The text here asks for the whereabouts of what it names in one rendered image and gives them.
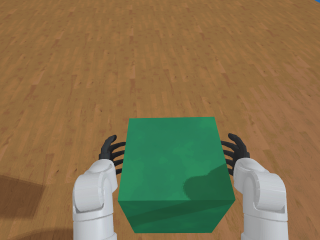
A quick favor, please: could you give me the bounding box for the robot left hand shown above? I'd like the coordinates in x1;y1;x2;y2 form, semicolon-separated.
98;135;126;175

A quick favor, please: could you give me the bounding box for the carton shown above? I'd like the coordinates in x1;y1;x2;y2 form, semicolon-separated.
117;117;236;233

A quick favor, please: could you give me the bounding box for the right robot forearm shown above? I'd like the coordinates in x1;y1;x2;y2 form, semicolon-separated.
233;157;289;240

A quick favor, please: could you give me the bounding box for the left robot forearm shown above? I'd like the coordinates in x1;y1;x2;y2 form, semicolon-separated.
72;159;118;240

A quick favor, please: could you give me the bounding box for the robot right hand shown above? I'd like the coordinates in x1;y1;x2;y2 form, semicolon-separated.
221;133;250;176

